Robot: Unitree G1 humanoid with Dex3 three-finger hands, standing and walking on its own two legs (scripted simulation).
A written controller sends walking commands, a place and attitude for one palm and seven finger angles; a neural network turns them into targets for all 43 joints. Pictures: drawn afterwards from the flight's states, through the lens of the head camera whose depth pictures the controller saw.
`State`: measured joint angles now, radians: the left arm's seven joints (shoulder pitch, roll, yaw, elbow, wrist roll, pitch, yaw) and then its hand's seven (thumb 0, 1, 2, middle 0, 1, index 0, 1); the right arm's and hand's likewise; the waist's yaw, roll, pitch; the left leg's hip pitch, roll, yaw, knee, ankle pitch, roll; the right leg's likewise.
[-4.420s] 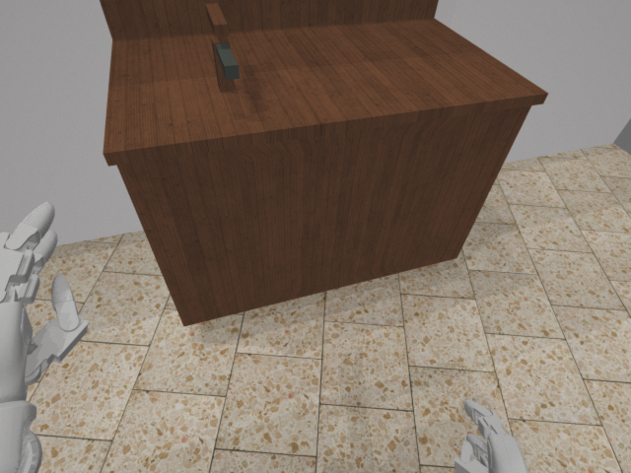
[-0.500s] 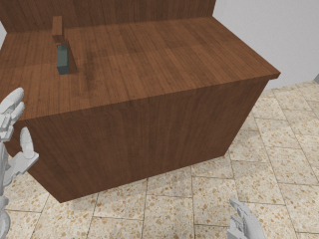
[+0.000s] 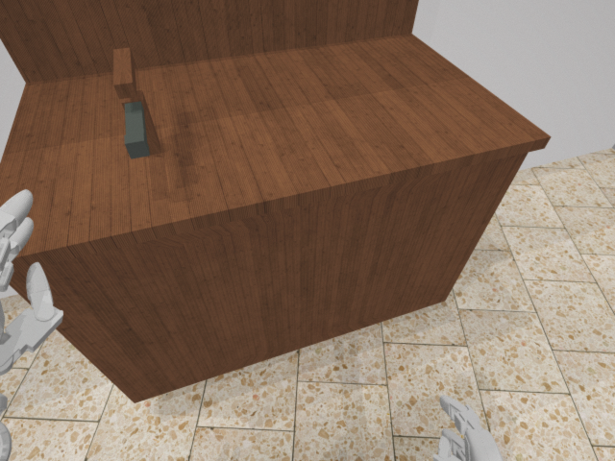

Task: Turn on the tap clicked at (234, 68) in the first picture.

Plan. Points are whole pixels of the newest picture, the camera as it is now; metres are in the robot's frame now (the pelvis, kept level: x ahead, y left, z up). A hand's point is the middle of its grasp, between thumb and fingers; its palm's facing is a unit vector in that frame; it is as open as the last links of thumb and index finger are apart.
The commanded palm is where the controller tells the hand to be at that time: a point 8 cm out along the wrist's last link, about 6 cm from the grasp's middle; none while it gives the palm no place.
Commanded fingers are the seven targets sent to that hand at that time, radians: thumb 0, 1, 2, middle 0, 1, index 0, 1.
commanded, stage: look again from close up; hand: left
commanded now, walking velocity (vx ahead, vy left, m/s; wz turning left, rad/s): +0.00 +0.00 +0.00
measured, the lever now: (137, 145) +0.51 +0.31 +0.13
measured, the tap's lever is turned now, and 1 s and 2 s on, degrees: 0 0 0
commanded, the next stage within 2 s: shuffle to correct the standing spot in 0.28 s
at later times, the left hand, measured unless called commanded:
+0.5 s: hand (112, 284) +0.25 +0.23 +0.15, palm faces +0.38 -0.85 -0.38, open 7.4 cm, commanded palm +0.20 +0.26 +0.17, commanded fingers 0.00 0.90 0.90 -0.20 -0.30 -0.20 -0.30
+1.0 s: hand (151, 208) +0.35 +0.22 +0.17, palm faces +0.37 -0.84 -0.39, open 7.4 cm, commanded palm +0.28 +0.26 +0.17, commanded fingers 0.00 0.90 0.90 -0.20 -0.30 -0.20 -0.30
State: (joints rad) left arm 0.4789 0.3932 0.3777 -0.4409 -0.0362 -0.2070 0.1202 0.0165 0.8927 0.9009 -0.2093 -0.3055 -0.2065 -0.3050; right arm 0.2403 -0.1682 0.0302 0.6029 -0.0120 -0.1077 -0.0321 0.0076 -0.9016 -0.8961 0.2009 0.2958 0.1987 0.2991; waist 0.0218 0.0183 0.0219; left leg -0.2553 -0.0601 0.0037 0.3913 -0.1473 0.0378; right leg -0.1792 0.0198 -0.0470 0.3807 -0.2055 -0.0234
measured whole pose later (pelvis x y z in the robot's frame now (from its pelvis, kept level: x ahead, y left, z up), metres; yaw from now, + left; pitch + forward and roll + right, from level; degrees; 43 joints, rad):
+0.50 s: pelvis +0.04 -0.02 +0.00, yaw +0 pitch +0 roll -1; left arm 0.48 0.37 0.33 -0.43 -0.06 -0.19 0.12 0.02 0.89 0.90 -0.21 -0.31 -0.21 -0.30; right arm 0.20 -0.21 0.02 0.59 0.00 -0.08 -0.05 0.01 -0.90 -0.90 0.20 0.30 0.20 0.30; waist 0.01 0.00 -0.02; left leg -0.25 -0.04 0.00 0.46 -0.22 0.04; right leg -0.16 0.04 -0.05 0.42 -0.27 -0.04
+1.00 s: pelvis +0.13 -0.03 -0.01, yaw +2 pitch +0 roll -1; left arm 0.47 0.42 0.40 -0.54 -0.07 -0.21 0.13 0.02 0.89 0.90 -0.21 -0.31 -0.21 -0.30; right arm 0.25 -0.14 0.02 0.61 0.00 -0.04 -0.02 0.01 -0.90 -0.90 0.20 0.30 0.20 0.30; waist -0.05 -0.03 0.04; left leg -0.13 -0.01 0.02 0.53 -0.39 0.05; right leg -0.57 0.03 -0.04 1.24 -0.42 -0.03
